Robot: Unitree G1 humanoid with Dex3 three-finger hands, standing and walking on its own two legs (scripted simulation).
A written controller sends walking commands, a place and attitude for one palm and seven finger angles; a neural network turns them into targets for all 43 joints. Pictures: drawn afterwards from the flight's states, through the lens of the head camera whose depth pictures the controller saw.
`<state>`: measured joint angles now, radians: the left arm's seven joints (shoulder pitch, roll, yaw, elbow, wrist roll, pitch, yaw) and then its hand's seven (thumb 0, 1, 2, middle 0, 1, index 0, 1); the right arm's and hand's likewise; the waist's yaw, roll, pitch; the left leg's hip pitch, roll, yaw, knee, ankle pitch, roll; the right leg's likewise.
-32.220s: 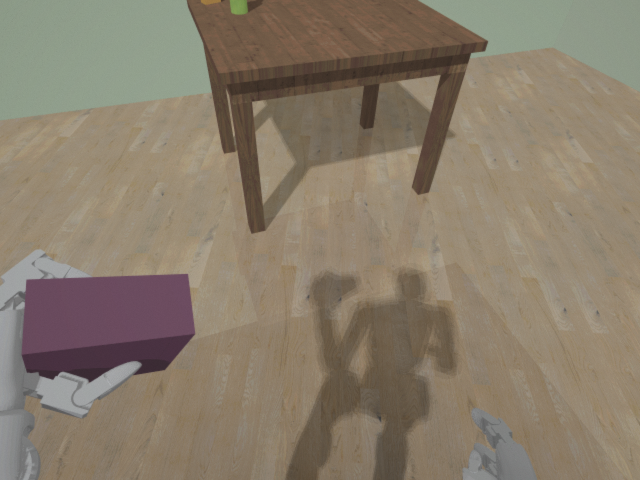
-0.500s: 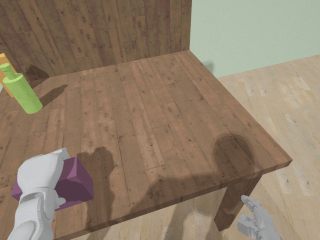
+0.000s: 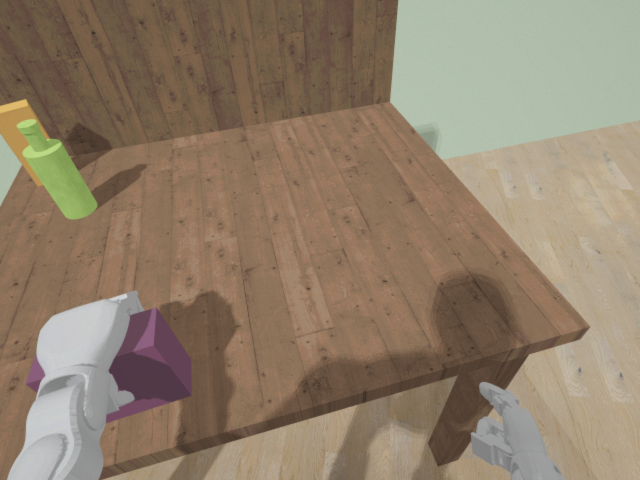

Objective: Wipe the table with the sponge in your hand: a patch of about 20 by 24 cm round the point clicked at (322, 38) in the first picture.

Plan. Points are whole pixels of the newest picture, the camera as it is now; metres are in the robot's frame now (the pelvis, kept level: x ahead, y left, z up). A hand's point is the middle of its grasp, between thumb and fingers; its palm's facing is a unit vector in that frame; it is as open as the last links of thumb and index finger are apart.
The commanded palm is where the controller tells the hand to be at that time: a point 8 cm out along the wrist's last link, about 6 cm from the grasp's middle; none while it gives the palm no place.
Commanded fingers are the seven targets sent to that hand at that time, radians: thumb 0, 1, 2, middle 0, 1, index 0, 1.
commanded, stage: lift the sponge slowly off the table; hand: left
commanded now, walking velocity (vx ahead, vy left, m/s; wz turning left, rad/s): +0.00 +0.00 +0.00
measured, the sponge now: (127, 377) +0.21 +0.30 +0.01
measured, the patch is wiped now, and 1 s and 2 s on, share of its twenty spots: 1.00 1.00 1.00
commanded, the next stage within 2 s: bring the sponge back beside the body in 1.52 s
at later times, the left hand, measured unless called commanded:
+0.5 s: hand (103, 339) +0.22 +0.30 +0.09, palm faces +0.02 -0.10 -1.00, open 10.1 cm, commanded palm +0.20 +0.29 +0.16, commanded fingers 0.00 0.10 1.30 -1.20 -1.60 -1.20 -1.60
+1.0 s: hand (85, 326) +0.22 +0.31 +0.12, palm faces +0.04 -0.08 -1.00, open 10.1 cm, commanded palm +0.20 +0.29 +0.19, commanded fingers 0.00 0.10 1.30 -1.20 -1.60 -1.20 -1.60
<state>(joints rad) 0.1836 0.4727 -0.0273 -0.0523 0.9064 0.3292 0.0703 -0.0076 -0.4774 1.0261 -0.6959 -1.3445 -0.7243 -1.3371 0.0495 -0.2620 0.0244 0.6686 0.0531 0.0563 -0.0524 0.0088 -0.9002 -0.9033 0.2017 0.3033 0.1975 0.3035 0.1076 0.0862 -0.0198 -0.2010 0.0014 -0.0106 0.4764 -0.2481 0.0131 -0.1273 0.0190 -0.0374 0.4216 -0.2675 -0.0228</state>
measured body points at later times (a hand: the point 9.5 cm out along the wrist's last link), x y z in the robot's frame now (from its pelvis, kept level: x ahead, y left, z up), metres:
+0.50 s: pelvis -0.01 +0.00 +0.00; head -0.02 -0.03 +0.45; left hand +0.22 +0.30 +0.14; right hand +0.23 -0.21 -0.08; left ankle +0.01 +0.11 -0.74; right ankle -0.02 -0.11 -0.74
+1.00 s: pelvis -0.01 -0.01 +0.00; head -0.03 -0.04 +0.45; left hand +0.22 +0.31 +0.17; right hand +0.23 -0.21 -0.08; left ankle +0.01 +0.11 -0.74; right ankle -0.02 -0.11 -0.74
